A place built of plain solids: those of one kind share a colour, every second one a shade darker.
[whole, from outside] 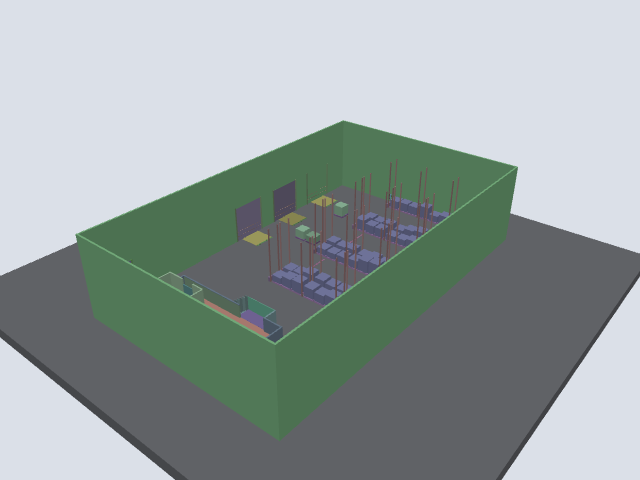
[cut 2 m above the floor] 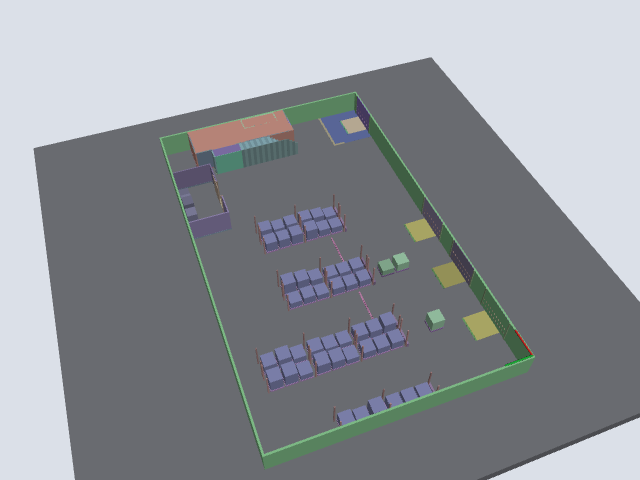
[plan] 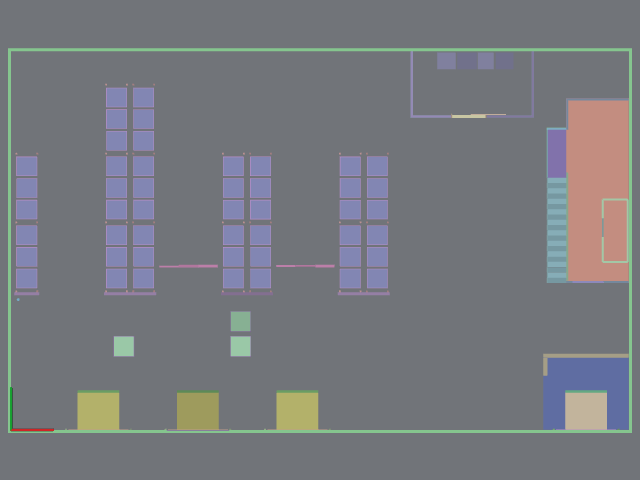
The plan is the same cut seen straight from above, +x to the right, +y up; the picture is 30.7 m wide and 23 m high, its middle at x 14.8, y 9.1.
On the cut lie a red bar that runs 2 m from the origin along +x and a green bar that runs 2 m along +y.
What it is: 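Racking aisles and the goods-in floor of a storage hall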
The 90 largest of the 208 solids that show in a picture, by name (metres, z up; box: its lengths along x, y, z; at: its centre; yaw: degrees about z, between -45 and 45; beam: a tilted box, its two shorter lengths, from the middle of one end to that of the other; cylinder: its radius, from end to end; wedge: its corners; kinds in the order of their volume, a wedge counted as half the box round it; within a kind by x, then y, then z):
{
 "mezz_deck_1": {"box": [3.0, 8.84, 4.19], "at": [28.1, 11.46, 2.05]},
 "wall_1": {"box": [0.15, 18.44, 7.09], "at": [-0.07, 9.07, 3.5]},
 "wall_2": {"box": [29.9, 0.15, 7.09], "at": [14.8, -0.07, 3.5]},
 "wall_3": {"box": [29.9, 0.15, 7.09], "at": [14.8, 18.22, 3.5]},
 "wall_4": {"box": [0.15, 18.44, 7.09], "at": [29.68, 9.07, 3.5]},
 "row_load_1": {"box": [0.95, 0.89, 0.78], "at": [0.75, 7.26, 0.53]},
 "row_load_2": {"box": [0.95, 0.89, 0.84], "at": [0.75, 8.29, 0.56]},
 "row_load_3": {"box": [0.95, 0.89, 0.83], "at": [0.75, 9.33, 0.55]},
 "row_load_4": {"box": [0.95, 0.89, 1.17], "at": [0.75, 10.56, 0.73]},
 "row_load_5": {"box": [0.95, 0.89, 0.61], "at": [0.75, 11.59, 0.44]},
 "row_load_6": {"box": [0.95, 0.89, 0.88], "at": [0.75, 12.63, 0.58]},
 "row_load_7": {"box": [0.95, 0.89, 0.78], "at": [5.05, 7.26, 0.53]},
 "row_load_8": {"box": [0.95, 0.89, 0.68], "at": [5.05, 8.29, 0.48]},
 "row_load_9": {"box": [0.95, 0.89, 0.78], "at": [5.05, 9.33, 0.53]},
 "row_load_10": {"box": [0.95, 0.89, 0.6], "at": [5.05, 10.56, 0.44]},
 "row_load_11": {"box": [0.95, 0.89, 0.92], "at": [5.05, 11.59, 0.6]},
 "row_load_12": {"box": [0.95, 0.89, 1.11], "at": [5.05, 12.63, 0.7]},
 "row_load_13": {"box": [0.95, 0.89, 0.61], "at": [5.05, 13.86, 0.44]},
 "row_load_14": {"box": [0.95, 0.89, 1.17], "at": [5.05, 14.89, 0.72]},
 "row_load_15": {"box": [0.95, 0.89, 1.1], "at": [5.05, 15.93, 0.69]},
 "row_load_16": {"box": [0.95, 0.89, 1.05], "at": [6.35, 7.26, 0.66]},
 "row_load_17": {"box": [0.95, 0.89, 0.82], "at": [6.35, 8.29, 0.55]},
 "row_load_18": {"box": [0.95, 0.89, 0.83], "at": [6.35, 9.33, 0.56]},
 "row_load_19": {"box": [0.95, 0.89, 0.56], "at": [6.35, 10.56, 0.42]},
 "row_load_20": {"box": [0.95, 0.89, 0.59], "at": [6.35, 11.59, 0.43]},
 "row_load_21": {"box": [0.95, 0.89, 0.82], "at": [6.35, 12.63, 0.55]},
 "row_load_22": {"box": [0.95, 0.89, 0.63], "at": [6.35, 13.86, 0.46]},
 "row_load_23": {"box": [0.95, 0.89, 1.1], "at": [6.35, 14.89, 0.69]},
 "row_load_24": {"box": [0.95, 0.89, 0.89], "at": [6.35, 15.93, 0.59]},
 "row_load_25": {"box": [0.95, 0.89, 0.7], "at": [10.65, 7.26, 0.49]},
 "row_load_26": {"box": [0.95, 0.89, 0.62], "at": [10.65, 8.29, 0.45]},
 "row_load_27": {"box": [0.95, 0.89, 0.74], "at": [10.65, 9.33, 0.51]},
 "row_load_28": {"box": [0.95, 0.89, 0.58], "at": [10.65, 10.56, 0.43]},
 "row_load_29": {"box": [0.95, 0.89, 0.75], "at": [10.65, 11.59, 0.51]},
 "row_load_30": {"box": [0.95, 0.89, 0.62], "at": [10.65, 12.63, 0.45]},
 "row_load_31": {"box": [0.95, 0.89, 0.6], "at": [11.95, 7.26, 0.44]},
 "row_load_32": {"box": [0.95, 0.89, 0.6], "at": [11.95, 9.33, 0.44]},
 "row_load_33": {"box": [0.95, 0.89, 0.73], "at": [11.95, 10.56, 0.5]},
 "row_load_34": {"box": [0.95, 0.89, 1.1], "at": [11.95, 11.59, 0.69]},
 "row_load_35": {"box": [0.95, 0.89, 1.2], "at": [11.95, 12.63, 0.74]},
 "row_load_36": {"box": [0.95, 0.89, 0.64], "at": [16.25, 7.26, 0.46]},
 "row_load_37": {"box": [0.95, 0.89, 0.73], "at": [16.25, 8.29, 0.51]},
 "row_load_38": {"box": [0.95, 0.89, 1.1], "at": [16.25, 9.33, 0.69]},
 "row_load_39": {"box": [0.95, 0.89, 1.04], "at": [16.25, 10.56, 0.66]},
 "row_load_40": {"box": [0.95, 0.89, 0.93], "at": [16.25, 11.59, 0.6]},
 "row_load_41": {"box": [0.95, 0.89, 0.95], "at": [16.25, 12.63, 0.62]},
 "row_load_42": {"box": [0.95, 0.89, 0.57], "at": [17.55, 7.26, 0.42]},
 "row_load_43": {"box": [0.95, 0.89, 0.88], "at": [17.55, 8.29, 0.58]},
 "row_load_44": {"box": [0.95, 0.89, 0.99], "at": [17.55, 9.33, 0.64]},
 "row_load_45": {"box": [0.95, 0.89, 0.91], "at": [17.55, 10.56, 0.6]},
 "row_load_46": {"box": [0.95, 0.89, 0.79], "at": [17.55, 11.59, 0.54]},
 "row_load_47": {"box": [0.95, 0.89, 1.03], "at": [17.55, 12.63, 0.66]},
 "mezz_head_landing_1": {"box": [0.9, 2.31, 4.19], "at": [26.15, 13.23, 2.05]},
 "mezz_steps_1": {"box": [0.9, 0.26, 2.22], "at": [26.15, 9.69, 1.06]},
 "mezz_steps_2": {"box": [0.9, 0.26, 2.42], "at": [26.15, 9.94, 1.16]},
 "mezz_steps_3": {"box": [0.9, 0.26, 2.61], "at": [26.15, 10.19, 1.26]},
 "mezz_steps_4": {"box": [0.9, 0.26, 2.81], "at": [26.15, 10.45, 1.36]},
 "mezz_steps_5": {"box": [0.9, 0.26, 3.01], "at": [26.15, 10.7, 1.45]},
 "mezz_steps_6": {"box": [0.9, 0.26, 3.21], "at": [26.15, 10.95, 1.55]},
 "mezz_steps_7": {"box": [0.9, 0.26, 3.4], "at": [26.15, 11.2, 1.65]},
 "mezz_steps_8": {"box": [0.9, 0.26, 3.6], "at": [26.15, 11.45, 1.75]},
 "mezz_steps_9": {"box": [0.9, 0.26, 3.8], "at": [26.15, 11.71, 1.85]},
 "mezz_steps_10": {"box": [0.9, 0.26, 3.99], "at": [26.15, 11.96, 1.95]},
 "mezz_par_whole_1": {"box": [0.1, 5.19, 5.19], "at": [26.65, 9.74, 2.55]},
 "mezz_par_whole_2": {"box": [0.1, 1.4, 5.19], "at": [26.65, 15.08, 2.55]},
 "mezz_par_whole_3": {"box": [3.0, 0.1, 5.19], "at": [28.1, 15.83, 2.55]},
 "mezz_par_whole_4": {"box": [1.2, 0.1, 5.19], "at": [29.0, 7.09, 2.55]},
 "office_1": {"box": [0.1, 1.2, 6.69], "at": [28.35, 8.64, 3.3]},
 "office_2": {"box": [0.1, 0.9, 6.69], "at": [28.35, 10.59, 3.3]},
 "office_3": {"box": [1.2, 0.1, 6.69], "at": [28.95, 8.04, 3.3]},
 "office_4": {"box": [1.2, 0.1, 6.69], "at": [28.95, 11.04, 3.3]},
 "office_5": {"box": [0.1, 3.0, 6.69], "at": [29.55, 9.54, 3.3]},
 "room_stock_1": {"box": [0.89, 0.8, 1.42], "at": [20.86, 17.68, 0.66]},
 "room_stock_2": {"box": [0.93, 0.8, 1.74], "at": [21.85, 17.68, 0.82]},
 "room_stock_3": {"box": [0.78, 0.8, 1.18], "at": [22.74, 17.68, 0.54]},
 "room_stock_4": {"box": [0.85, 0.8, 0.94], "at": [23.65, 17.68, 0.42]},
 "mezz_par_1": {"box": [0.1, 5.19, 5.15], "at": [26.65, 9.74, 2.53]},
 "room_wall_1": {"box": [0.1, 3.08, 2.55], "at": [19.2, 16.6, 1.23]},
 "room_wall_2": {"box": [1.93, 0.1, 2.55], "at": [20.12, 15.02, 1.23]},
 "room_wall_3": {"box": [2.26, 0.1, 2.55], "at": [23.91, 15.02, 1.23]},
 "room_wall_4": {"box": [0.1, 3.08, 2.55], "at": [25.0, 16.6, 1.23]},
 "lane_load_1": {"box": [0.95, 0.95, 0.96], "at": [5.4, 4.0, 0.62]},
 "lane_load_2": {"box": [0.95, 0.95, 0.79], "at": [11.0, 4.0, 0.53]},
 "lane_load_3": {"box": [0.95, 0.95, 0.57], "at": [11.0, 5.2, 0.42]},
 "shutter_1": {"box": [3.0, 0.05, 3.25], "at": [8.95, -0.03, 1.57]},
 "shutter_2": {"box": [3.0, 0.05, 3.25], "at": [13.72, -0.03, 1.57]},
 "dock_deck_1": {"box": [4.1, 3.65, 0.06], "at": [27.55, 1.82, -0.02]},
 "mezz_landing_whole_1": {"box": [0.94, 0.1, 5.19], "at": [26.13, 14.43, 2.55]},
 "dock_shutter_1": {"box": [3.0, 0.05, 3.25], "at": [27.55, -0.03, 1.57]},
 "mezz_rail_head_1": {"box": [0.04, 2.3, 5.19], "at": [25.68, 13.23, 2.55]}
}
